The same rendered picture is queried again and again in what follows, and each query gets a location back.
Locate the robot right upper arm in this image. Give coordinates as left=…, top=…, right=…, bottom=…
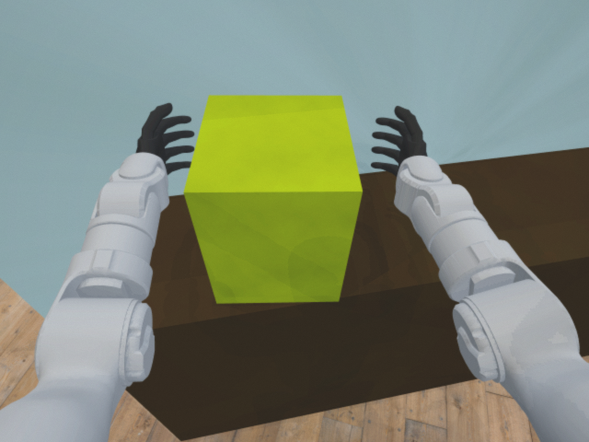
left=453, top=279, right=589, bottom=442

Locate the carton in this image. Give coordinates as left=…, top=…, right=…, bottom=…
left=184, top=95, right=363, bottom=304

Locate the robot right forearm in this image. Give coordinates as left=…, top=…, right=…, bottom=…
left=394, top=156, right=580, bottom=353

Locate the robot left upper arm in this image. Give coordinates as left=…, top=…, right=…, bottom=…
left=0, top=297, right=155, bottom=442

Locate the robot left forearm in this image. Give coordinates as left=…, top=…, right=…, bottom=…
left=34, top=153, right=169, bottom=379

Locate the pedestal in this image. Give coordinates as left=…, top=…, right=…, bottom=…
left=126, top=147, right=589, bottom=441

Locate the left robot hand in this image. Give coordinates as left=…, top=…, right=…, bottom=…
left=136, top=103, right=194, bottom=174

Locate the right robot hand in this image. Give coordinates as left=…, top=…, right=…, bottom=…
left=371, top=106, right=427, bottom=177

